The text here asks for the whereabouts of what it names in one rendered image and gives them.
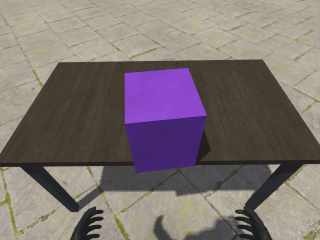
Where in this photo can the right robot hand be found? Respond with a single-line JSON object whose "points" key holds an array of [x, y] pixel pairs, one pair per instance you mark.
{"points": [[257, 227]]}

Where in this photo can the left robot hand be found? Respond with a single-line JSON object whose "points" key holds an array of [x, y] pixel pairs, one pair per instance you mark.
{"points": [[82, 229]]}

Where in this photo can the carton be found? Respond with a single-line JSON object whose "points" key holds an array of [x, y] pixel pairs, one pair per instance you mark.
{"points": [[164, 119]]}

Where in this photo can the table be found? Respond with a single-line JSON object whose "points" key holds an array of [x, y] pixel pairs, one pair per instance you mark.
{"points": [[78, 119]]}

